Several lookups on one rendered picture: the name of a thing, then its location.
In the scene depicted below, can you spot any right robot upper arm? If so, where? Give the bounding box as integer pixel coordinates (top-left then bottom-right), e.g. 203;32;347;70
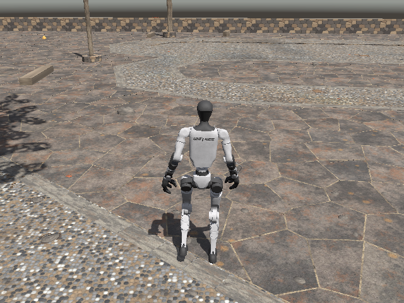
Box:
217;128;233;163

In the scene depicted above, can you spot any right robot hand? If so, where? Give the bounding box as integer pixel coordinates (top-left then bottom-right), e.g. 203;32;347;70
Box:
225;176;239;189

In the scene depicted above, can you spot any left robot hand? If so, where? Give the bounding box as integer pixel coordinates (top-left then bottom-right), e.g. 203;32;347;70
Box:
162;178;177;194

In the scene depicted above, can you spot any left robot forearm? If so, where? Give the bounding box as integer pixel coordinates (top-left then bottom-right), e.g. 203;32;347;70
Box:
164;153;178;181

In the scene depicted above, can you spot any robot left shin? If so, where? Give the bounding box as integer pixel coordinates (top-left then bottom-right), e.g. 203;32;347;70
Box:
181;203;190;247

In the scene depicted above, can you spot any right robot forearm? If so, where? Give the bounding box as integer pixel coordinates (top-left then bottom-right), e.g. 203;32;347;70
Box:
227;154;238;179

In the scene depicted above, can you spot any left robot upper arm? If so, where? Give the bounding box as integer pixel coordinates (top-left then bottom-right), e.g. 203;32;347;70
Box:
172;127;191;163

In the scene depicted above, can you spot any robot left thigh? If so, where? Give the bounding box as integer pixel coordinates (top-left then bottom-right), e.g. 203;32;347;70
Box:
181;175;193;215

